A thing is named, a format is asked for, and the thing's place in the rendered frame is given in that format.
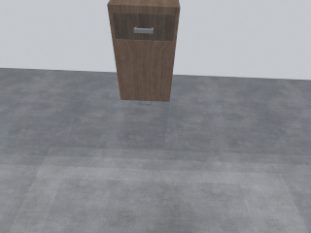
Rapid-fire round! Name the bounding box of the cabinet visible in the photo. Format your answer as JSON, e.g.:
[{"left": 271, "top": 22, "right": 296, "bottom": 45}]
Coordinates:
[{"left": 107, "top": 0, "right": 181, "bottom": 102}]

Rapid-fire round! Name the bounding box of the handle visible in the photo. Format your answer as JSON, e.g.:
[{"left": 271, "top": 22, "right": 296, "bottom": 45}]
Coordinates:
[{"left": 133, "top": 26, "right": 154, "bottom": 34}]

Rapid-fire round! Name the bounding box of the drawer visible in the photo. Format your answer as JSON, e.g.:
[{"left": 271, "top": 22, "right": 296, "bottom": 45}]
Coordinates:
[{"left": 112, "top": 12, "right": 176, "bottom": 42}]

